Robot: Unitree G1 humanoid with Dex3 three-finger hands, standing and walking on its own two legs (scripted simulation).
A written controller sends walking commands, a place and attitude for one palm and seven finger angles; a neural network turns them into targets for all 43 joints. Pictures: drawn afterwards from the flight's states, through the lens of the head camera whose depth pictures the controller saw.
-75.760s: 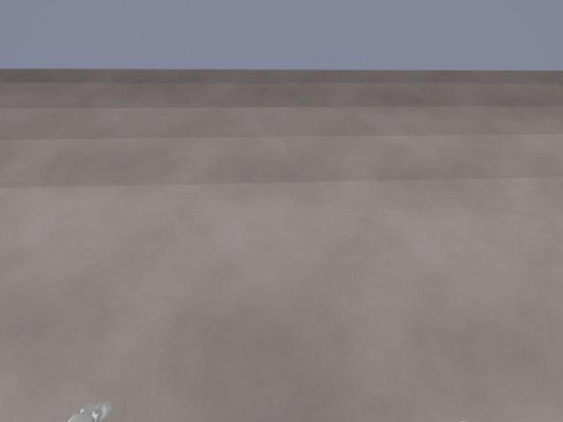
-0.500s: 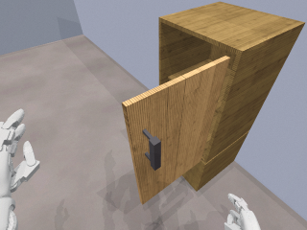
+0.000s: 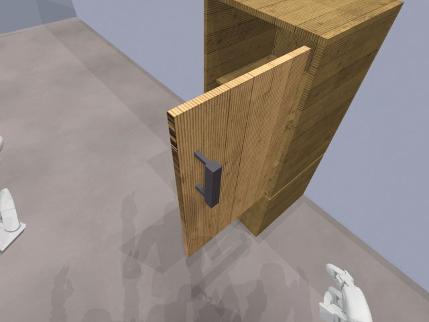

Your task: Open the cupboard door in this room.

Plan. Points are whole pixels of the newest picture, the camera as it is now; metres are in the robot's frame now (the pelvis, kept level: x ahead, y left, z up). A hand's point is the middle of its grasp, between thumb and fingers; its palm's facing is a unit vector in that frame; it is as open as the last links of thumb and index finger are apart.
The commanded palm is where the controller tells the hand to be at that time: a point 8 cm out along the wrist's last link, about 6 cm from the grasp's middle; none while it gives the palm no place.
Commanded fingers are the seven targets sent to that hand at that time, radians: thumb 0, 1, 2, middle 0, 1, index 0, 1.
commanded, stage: step back with the hand held close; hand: left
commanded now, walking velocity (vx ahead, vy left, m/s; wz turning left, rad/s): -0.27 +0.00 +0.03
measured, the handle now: (205, 179) +0.38 +0.04 +0.04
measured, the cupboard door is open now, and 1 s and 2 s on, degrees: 90 90 90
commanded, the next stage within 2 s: stop stepping back and stand still in 0.66 s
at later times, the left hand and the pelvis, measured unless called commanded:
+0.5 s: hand out of the picture +0.13 +0.28 +0.18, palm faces +0.49 -0.73 -0.48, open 7.4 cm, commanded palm +0.08 +0.30 +0.18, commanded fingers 0.00 0.90 0.90 -0.20 -0.30 -0.20 -0.30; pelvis -0.06 +0.00 +0.00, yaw +0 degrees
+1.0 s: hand out of the picture +0.01 +0.21 +0.16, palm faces +0.44 -0.75 -0.49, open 7.4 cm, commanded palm -0.04 +0.24 +0.18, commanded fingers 0.00 0.90 0.90 -0.20 -0.30 -0.20 -0.30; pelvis -0.19 -0.06 +0.00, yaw -1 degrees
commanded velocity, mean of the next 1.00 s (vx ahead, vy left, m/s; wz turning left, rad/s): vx -0.19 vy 0.04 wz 0.01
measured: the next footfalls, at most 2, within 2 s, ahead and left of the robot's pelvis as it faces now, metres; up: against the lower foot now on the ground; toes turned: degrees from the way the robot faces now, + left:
right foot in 0.68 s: -0.21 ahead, -0.12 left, +0.00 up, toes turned -2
left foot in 1.00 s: -0.19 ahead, +0.03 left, +0.00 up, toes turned +3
